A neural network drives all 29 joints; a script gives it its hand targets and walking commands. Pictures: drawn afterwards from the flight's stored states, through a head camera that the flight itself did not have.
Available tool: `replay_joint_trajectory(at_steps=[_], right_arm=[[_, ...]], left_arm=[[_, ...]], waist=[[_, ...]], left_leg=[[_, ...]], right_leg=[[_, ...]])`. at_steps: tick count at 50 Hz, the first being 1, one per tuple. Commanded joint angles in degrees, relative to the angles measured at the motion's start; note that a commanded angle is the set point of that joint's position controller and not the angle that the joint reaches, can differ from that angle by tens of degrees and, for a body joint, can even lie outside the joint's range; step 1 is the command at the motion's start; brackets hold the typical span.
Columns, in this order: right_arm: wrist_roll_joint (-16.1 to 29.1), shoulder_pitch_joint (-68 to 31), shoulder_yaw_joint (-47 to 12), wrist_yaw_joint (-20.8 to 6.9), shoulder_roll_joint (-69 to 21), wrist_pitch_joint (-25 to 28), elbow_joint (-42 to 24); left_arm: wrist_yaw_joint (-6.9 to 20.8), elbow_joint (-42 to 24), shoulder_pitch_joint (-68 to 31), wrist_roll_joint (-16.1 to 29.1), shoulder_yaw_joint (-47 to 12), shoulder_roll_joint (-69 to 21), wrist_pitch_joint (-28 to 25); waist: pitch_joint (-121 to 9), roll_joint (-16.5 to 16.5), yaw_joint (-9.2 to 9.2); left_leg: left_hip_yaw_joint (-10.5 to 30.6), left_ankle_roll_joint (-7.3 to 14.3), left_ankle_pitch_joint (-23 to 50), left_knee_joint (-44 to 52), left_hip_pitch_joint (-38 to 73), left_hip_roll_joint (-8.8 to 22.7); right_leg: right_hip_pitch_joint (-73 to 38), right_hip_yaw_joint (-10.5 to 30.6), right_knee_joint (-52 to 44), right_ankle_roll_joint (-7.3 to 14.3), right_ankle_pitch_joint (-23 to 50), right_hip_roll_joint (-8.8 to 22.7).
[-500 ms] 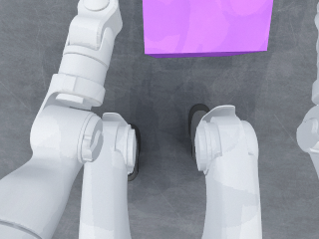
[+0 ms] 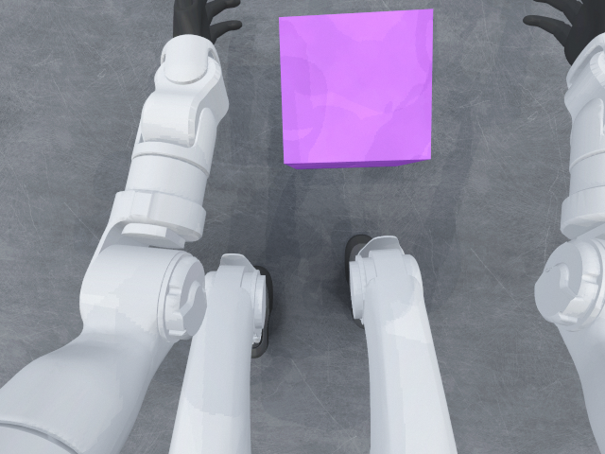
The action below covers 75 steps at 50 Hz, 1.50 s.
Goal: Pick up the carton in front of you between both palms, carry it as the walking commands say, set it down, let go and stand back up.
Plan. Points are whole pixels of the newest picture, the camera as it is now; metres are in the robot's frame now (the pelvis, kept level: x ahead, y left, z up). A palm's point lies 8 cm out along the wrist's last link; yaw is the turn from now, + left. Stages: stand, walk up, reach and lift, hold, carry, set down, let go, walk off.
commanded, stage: set down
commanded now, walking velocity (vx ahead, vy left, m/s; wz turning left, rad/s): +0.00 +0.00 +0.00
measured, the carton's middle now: (349, 107) +0.51 -0.12 -0.39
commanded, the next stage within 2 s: let go in 0.36 s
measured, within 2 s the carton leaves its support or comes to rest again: neither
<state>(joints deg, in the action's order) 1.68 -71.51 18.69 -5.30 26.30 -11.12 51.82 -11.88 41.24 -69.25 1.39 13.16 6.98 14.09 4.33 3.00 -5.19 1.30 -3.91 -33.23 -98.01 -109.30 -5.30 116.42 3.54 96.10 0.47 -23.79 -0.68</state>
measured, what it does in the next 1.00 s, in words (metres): rises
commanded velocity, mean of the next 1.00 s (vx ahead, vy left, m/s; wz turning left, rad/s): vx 0.00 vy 0.00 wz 0.00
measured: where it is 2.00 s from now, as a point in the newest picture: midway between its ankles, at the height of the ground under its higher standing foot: (309, 312)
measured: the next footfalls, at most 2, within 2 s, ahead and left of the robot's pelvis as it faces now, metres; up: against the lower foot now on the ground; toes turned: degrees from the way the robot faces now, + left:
none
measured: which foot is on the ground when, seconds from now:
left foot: down 0.00-1.00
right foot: down 0.00-1.00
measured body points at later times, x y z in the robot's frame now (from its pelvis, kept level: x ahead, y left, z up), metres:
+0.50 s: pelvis +0.03 -0.01 +0.13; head +0.32 -0.08 +0.47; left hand +0.54 +0.06 +0.02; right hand +0.49 -0.34 +0.02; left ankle +0.08 +0.14 -0.48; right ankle +0.12 -0.11 -0.48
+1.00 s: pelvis +0.09 -0.01 +0.23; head +0.25 -0.03 +0.65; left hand +0.39 +0.16 +0.13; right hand +0.34 -0.28 +0.13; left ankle +0.08 +0.14 -0.48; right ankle +0.12 -0.12 -0.48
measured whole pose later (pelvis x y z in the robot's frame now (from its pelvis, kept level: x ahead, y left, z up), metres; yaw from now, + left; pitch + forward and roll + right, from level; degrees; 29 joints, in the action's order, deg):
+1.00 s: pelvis +0.09 -0.01 +0.23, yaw -5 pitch +22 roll +1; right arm -0.7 -8.8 8.7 -5.6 13.6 -0.7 32.7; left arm -1.5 31.2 -8.9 -3.8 6.7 6.3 1.8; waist -2.0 0.8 -2.1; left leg 4.2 -1.9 -19.8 -40.0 -42.0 -1.0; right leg 47.6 1.9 38.9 0.8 -13.1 -1.7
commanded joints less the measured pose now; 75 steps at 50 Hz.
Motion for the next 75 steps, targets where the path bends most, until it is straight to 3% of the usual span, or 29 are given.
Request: replay_joint_trajectory(at_steps=[1,10,21,27,33,40,46,57,61,66,71,75], right_arm=[[0.32,-13.11,0.87,-0.51,9.76,0.12,-8.88],[-1.73,-8.66,1.45,-1.71,6.84,0.20,-8.52],[-5.80,-2.48,3.43,-2.17,3.89,2.66,-6.18],[-8.87,12.46,1.81,-2.62,2.31,2.64,-11.86],[-6.52,25.72,-1.94,-2.44,-0.28,4.68,-21.10],[-3.66,42.88,-5.30,-1.99,-4.46,7.88,-22.57],[-2.56,57.48,-7.91,-0.49,-6.70,10.84,-23.03],[-1.32,78.02,-12.59,1.30,-8.54,13.06,-30.16],[-1.03,80.89,-13.88,1.45,-8.45,11.79,-31.29],[-1.36,82.51,-14.13,1.17,-7.68,8.79,-32.08],[-2.18,82.42,-13.77,0.97,-7.21,6.13,-32.41],[-2.74,83.00,-13.64,1.08,-7.49,4.99,-32.62]], left_arm=[[-0.18,-9.64,-13.24,-0.50,-0.06,3.70,-0.17],[1.47,-8.59,-6.66,-2.39,2.20,2.41,-0.48],[3.15,-6.31,-0.13,-5.51,3.39,0.70,-2.51],[3.38,-11.44,14.67,-8.77,1.62,-0.78,-2.48],[4.93,-18.16,27.59,-7.13,-1.86,-0.08,-5.31],[7.89,-15.87,43.57,-6.08,-3.38,1.16,-9.52],[9.85,-14.20,56.12,-5.63,-5.02,2.80,-12.69],[12.82,-18.65,74.01,-3.02,-7.83,6.76,-15.61],[13.70,-20.05,77.84,-2.40,-9.00,7.57,-14.79],[14.73,-21.21,79.65,-1.70,-10.08,8.14,-12.12],[15.14,-21.84,79.14,-1.46,-10.38,8.54,-9.76],[15.20,-22.10,79.34,-1.81,-9.93,9.03,-8.59]], waist=[[-69.52,-4.37,-3.30],[-64.61,-6.45,-1.88],[-60.89,-5.30,-1.27],[-63.05,-5.45,-0.95],[-55.88,-7.48,-0.17],[-46.86,-7.63,1.66],[-37.75,-6.23,2.45],[-20.41,-2.66,3.76],[-12.87,-0.36,4.62],[-5.04,1.02,4.87],[-0.89,0.53,4.71],[-1.48,-0.49,4.67]], left_leg=[[-9.09,-0.67,9.58,12.53,18.54,-4.13],[-7.88,-0.59,11.38,23.25,20.73,-3.43],[-5.66,-0.91,15.51,35.87,29.28,-2.20],[-5.57,-0.56,19.20,42.92,37.81,-1.86],[-5.00,0.30,18.67,49.59,41.24,-1.20],[-3.66,1.13,18.98,55.81,48.34,0.10],[-2.66,1.84,20.95,61.23,59.78,1.20],[-0.57,2.35,28.77,73.25,86.60,2.91],[0.26,2.15,30.20,77.27,90.73,3.76],[1.37,2.52,26.98,80.79,90.81,5.28],[1.80,2.67,26.37,81.27,90.06,6.01],[1.29,2.40,30.30,79.58,92.58,5.33]], right_leg=[[-58.98,-6.76,-10.71,-1.98,24.46,-2.57],[-67.53,-5.43,-20.25,-2.13,27.28,-2.34],[-75.93,-3.84,-32.12,-1.36,30.40,-1.96],[-88.21,-3.13,-38.21,-0.77,35.29,-1.87],[-99.76,-1.09,-44.53,-0.66,37.37,-0.74],[-105.83,0.32,-50.18,-0.96,38.16,0.25],[-105.98,-0.22,-55.95,-1.35,35.60,0.10],[-112.64,-3.09,-68.42,-1.68,28.76,-1.40],[-114.75,-3.92,-71.27,-1.53,26.31,-2.26],[-118.48,-5.03,-72.17,-1.60,22.49,-3.26],[-121.14,-5.20,-71.49,-1.45,21.48,-3.85],[-121.28,-4.67,-71.38,-1.36,23.63,-3.77]])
